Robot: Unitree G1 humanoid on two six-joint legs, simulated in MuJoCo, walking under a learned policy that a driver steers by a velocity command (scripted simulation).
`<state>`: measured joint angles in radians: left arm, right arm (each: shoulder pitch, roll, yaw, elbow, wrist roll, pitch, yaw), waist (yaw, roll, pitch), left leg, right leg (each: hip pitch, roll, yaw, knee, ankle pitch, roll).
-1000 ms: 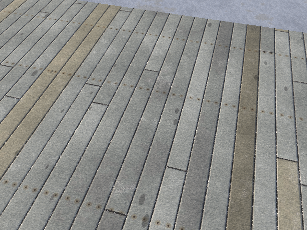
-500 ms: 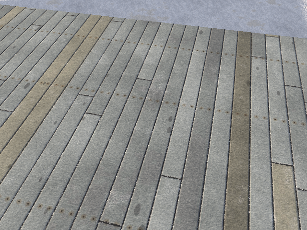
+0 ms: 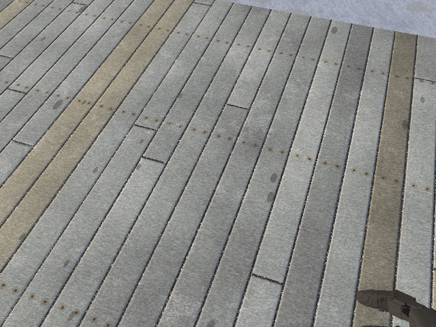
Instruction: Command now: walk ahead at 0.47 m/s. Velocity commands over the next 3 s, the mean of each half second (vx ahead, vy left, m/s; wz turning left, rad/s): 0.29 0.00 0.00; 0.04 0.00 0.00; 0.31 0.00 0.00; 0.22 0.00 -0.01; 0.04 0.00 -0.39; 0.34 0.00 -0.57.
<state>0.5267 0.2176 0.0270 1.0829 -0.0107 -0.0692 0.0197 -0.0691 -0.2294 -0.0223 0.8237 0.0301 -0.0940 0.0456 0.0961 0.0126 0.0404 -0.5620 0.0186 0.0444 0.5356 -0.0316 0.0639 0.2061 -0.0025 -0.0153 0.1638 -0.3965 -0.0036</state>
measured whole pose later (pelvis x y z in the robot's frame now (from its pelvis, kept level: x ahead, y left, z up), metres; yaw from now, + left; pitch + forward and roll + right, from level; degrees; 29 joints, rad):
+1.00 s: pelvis +0.29 +0.01 +0.01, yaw +1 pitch -1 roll +0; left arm 0.10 0.22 0.05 1.01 0.00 0.00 0.02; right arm 0.25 -0.22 -0.01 1.11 0.00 0.00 -0.03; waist -0.01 0.00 0.03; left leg -0.10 0.01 0.02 0.50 -0.40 0.00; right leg -0.32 0.02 -0.02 0.53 -0.19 -0.03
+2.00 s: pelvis +0.59 +0.05 +0.01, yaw +0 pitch +0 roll +1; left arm 0.18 0.24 0.05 1.01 0.00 0.00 0.06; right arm 0.13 -0.20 -0.03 1.01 -0.03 -0.06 0.00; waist -0.01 -0.04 0.04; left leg -0.33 -0.06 0.08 0.41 -0.09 0.08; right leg -0.42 -0.08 0.04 0.79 -0.39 0.03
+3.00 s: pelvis +0.74 -0.03 +0.00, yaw -32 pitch +2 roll +1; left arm 0.04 0.26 0.07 0.70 -0.03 -0.02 -0.05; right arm 0.36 -0.31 -0.10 0.92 0.03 -0.05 -0.01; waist -0.08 -0.01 0.03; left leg 0.06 0.12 0.29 0.38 -0.42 -0.08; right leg -0.49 -0.05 -0.07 0.60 -0.20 -0.09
